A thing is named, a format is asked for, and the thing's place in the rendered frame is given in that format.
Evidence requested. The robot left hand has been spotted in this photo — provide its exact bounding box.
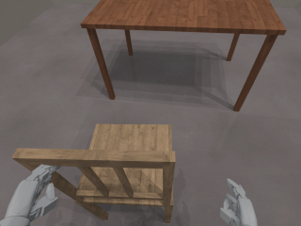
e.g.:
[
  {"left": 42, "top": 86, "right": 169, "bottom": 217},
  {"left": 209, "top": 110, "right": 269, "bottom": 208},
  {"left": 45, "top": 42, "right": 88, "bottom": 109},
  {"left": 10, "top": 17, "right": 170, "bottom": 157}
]
[{"left": 4, "top": 164, "right": 61, "bottom": 222}]

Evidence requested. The table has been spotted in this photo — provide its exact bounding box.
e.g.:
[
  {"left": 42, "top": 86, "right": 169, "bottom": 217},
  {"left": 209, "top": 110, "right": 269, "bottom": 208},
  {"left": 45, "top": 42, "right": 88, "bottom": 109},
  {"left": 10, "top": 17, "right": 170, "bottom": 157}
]
[{"left": 80, "top": 0, "right": 287, "bottom": 112}]

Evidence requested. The robot right hand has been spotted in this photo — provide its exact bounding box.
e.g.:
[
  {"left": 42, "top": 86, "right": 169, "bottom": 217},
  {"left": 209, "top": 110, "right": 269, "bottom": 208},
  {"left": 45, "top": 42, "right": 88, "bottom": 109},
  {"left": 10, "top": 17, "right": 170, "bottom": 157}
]
[{"left": 220, "top": 178, "right": 258, "bottom": 226}]

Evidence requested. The left robot forearm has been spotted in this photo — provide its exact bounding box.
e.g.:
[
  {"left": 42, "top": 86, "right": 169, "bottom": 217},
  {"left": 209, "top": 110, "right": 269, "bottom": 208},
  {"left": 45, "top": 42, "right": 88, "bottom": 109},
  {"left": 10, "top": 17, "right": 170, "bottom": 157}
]
[{"left": 0, "top": 216, "right": 30, "bottom": 226}]

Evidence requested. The chair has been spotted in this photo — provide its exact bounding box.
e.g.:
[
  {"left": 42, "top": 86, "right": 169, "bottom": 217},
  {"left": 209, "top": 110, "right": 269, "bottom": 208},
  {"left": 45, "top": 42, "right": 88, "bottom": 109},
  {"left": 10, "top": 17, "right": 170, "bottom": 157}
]
[{"left": 11, "top": 123, "right": 176, "bottom": 223}]

